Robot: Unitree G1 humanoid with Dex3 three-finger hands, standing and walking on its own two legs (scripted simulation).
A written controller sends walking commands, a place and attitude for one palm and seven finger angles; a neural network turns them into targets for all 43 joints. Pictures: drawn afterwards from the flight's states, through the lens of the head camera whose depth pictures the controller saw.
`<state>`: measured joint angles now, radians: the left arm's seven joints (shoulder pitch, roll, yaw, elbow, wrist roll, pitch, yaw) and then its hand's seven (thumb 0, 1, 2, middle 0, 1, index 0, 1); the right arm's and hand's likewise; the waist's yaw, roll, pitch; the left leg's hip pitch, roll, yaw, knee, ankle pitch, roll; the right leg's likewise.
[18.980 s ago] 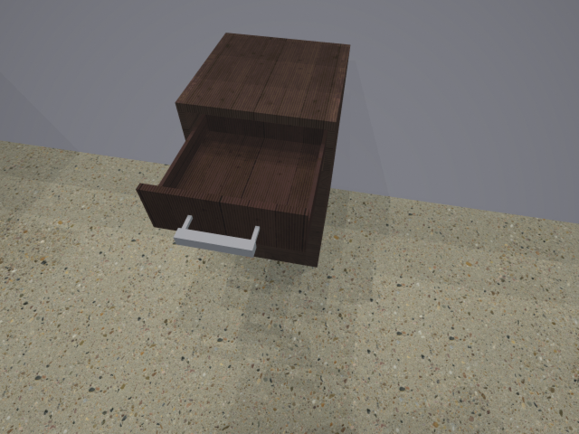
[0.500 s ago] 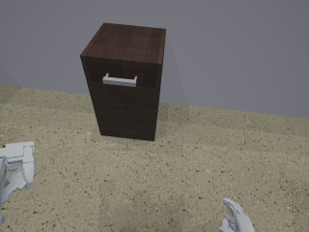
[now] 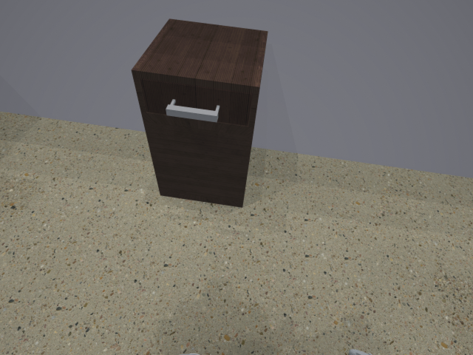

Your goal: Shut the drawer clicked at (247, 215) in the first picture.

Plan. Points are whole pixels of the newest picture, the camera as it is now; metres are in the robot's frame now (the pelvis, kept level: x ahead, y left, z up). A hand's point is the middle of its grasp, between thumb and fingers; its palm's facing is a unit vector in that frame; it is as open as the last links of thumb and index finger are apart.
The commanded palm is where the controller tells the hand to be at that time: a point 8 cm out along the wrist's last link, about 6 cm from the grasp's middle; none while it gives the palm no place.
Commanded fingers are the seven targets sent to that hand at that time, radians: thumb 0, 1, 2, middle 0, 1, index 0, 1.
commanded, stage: let the arm hang, fingers relaxed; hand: left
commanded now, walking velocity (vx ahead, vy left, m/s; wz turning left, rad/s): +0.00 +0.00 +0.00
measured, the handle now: (194, 109) +0.90 +0.17 -0.15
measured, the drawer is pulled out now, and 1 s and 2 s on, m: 0.00 0.00 0.00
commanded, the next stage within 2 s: look to check the result in 0.84 s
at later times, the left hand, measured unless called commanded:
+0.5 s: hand out of the picture -0.02 +0.16 -0.16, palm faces +0.03 -0.97 -0.22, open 6.9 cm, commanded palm none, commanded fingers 0.00 0.90 0.90 -0.20 -0.30 -0.20 -0.30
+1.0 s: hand out of the picture +0.01 +0.12 -0.17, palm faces +0.04 -0.98 -0.17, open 7.4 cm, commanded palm none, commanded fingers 0.00 0.90 0.90 -0.20 -0.30 -0.20 -0.30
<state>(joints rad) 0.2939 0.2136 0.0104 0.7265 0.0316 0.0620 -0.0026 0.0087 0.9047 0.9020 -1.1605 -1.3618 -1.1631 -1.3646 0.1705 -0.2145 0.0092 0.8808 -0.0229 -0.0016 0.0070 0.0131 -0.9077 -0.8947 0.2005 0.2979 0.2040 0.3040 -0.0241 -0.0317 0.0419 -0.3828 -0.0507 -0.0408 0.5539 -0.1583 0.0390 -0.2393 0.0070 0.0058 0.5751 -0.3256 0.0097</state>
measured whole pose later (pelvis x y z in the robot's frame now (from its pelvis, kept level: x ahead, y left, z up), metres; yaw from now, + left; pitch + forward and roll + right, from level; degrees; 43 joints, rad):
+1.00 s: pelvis +0.04 -0.04 +0.01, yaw +0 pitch -2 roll +0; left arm 0.32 0.11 0.01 1.13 0.00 0.00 0.04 0.00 0.91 0.90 -0.20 -0.29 -0.20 -0.30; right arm 0.30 -0.11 -0.02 1.13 -0.01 0.01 -0.04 0.01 -0.91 -0.90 0.20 0.30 0.20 0.30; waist -0.01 0.01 0.05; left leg -0.26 -0.01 -0.06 0.46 -0.18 -0.01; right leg -0.10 0.05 0.00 0.44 -0.31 -0.05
